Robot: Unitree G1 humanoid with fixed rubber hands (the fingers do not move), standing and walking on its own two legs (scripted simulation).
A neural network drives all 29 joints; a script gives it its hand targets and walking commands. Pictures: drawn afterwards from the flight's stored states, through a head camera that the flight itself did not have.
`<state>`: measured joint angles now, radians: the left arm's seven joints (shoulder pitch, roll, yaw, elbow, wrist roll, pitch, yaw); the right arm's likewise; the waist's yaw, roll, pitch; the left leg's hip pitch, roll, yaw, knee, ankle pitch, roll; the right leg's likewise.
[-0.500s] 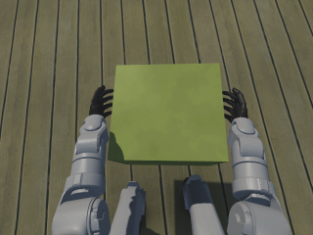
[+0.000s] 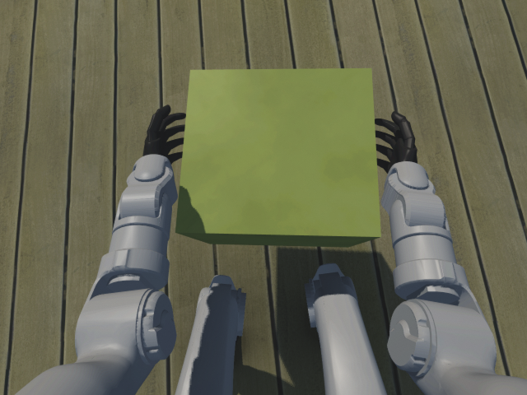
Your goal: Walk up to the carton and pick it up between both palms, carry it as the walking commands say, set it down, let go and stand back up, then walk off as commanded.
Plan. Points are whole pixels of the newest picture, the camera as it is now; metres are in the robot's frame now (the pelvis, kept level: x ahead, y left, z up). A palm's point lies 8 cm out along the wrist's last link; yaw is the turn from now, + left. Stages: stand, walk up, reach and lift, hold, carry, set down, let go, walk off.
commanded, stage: set down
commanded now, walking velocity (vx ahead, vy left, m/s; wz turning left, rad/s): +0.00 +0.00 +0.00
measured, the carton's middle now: (278, 169) +0.46 -0.03 -0.17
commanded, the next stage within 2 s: none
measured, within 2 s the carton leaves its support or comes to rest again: neither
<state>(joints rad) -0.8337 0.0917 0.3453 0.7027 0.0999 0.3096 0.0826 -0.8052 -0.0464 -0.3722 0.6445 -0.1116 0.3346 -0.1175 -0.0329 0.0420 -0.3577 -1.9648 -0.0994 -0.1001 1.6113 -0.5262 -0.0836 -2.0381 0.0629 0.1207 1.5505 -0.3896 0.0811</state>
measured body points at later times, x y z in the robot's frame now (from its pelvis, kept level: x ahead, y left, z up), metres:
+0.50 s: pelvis -0.01 +0.00 -0.07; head +0.28 -0.02 +0.28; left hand +0.49 +0.15 -0.18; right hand +0.45 -0.22 -0.19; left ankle +0.08 +0.14 -0.50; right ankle +0.11 -0.14 -0.50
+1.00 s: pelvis -0.02 +0.00 -0.12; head +0.31 -0.02 +0.19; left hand +0.51 +0.14 -0.27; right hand +0.47 -0.23 -0.27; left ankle +0.08 +0.14 -0.50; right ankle +0.11 -0.14 -0.50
